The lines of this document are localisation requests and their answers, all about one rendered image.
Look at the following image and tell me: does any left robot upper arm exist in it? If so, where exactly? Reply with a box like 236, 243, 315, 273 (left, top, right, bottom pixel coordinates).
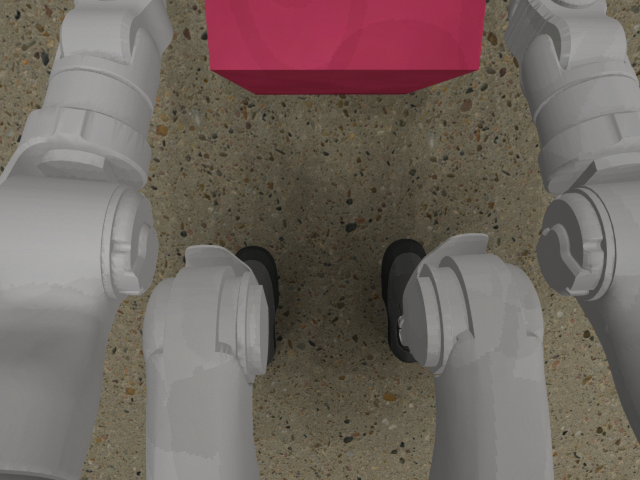
0, 175, 159, 480

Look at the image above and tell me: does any right robot shin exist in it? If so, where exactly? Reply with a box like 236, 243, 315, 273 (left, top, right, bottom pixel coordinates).
398, 233, 544, 361

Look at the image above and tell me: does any carton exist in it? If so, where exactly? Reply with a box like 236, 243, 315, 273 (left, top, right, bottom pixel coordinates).
205, 0, 486, 95

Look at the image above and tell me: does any right robot forearm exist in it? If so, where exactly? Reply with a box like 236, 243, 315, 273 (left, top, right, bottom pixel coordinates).
504, 0, 640, 196

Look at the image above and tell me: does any right robot upper arm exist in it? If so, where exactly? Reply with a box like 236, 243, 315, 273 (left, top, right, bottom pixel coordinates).
536, 180, 640, 444

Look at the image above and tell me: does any left robot shin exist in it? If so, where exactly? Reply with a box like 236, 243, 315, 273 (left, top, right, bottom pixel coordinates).
142, 245, 259, 364

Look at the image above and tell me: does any robot shin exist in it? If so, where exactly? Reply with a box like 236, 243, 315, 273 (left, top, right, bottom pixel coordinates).
142, 245, 259, 364
398, 233, 544, 361

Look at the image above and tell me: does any left robot forearm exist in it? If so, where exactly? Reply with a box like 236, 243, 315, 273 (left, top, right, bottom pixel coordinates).
0, 0, 173, 192

